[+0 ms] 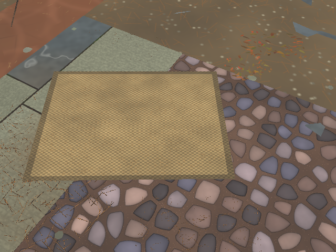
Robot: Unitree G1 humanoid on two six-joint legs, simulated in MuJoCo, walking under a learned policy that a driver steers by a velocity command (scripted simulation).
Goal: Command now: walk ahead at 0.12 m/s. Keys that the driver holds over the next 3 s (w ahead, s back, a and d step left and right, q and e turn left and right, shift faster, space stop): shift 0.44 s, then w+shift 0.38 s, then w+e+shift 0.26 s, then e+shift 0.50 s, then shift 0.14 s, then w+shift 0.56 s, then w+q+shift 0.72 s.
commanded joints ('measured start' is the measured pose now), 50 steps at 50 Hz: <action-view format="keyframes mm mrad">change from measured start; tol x16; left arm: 1 109 88 19 -3 29 39 4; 17 -38 67 -9 45 5 31 25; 26 191 112 25 70 18 46 8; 50 -327 40 45 -186 15 10 -83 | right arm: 1 78 -82 -11 -9 5 13 -21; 23 165 -74 -26 143 3 71 -18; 28 -30 -68 -46 34 -17 61 18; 35 114 -46 -67 37 -2 37 30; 38 472 -150 -101 140 -26 -2 -2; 43 234 -141 -85 59 -14 -28 2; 50 339 -73 -62 101 -16 -61 -5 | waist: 1 7 61 -169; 34 -74 -146 -16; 39 -175 392 -52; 42 -55 50 -37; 50 -62 54 63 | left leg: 1 201 317 -297 -205 623 194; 11 -58 196 -259 -337 -461 11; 17 301 91 -135 -162 -85 -46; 22 166 129 -196 -242 -212 -34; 25 -6 71 -172 -174 -647 -4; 27 -188 11 -11 124 -253 -51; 30 -220 91 -58 300 -169 -61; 37 492 35 57 -104 -293 -24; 39 651 438 -756 -443 -865 100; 50 375 239 13 -521 -86 -25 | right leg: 1 -77 -70 68 15 25 18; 11 172 -80 20 -577 264 -26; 14 -153 -200 194 -791 -6 -54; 22 -62 -137 104 -725 170 -38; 25 -35 -146 179 -753 -311 -110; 28 135 -400 445 -987 -183 -207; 36 -196 -255 137 -786 -120 -160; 40 -763 -115 53 167 202 -128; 50 -630 -114 -29 -8 570 -58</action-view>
